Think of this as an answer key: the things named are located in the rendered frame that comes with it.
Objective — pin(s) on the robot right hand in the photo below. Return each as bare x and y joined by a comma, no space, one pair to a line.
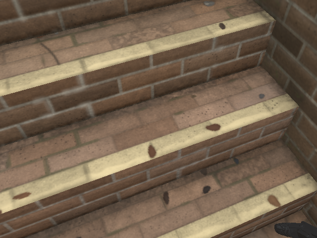
296,230

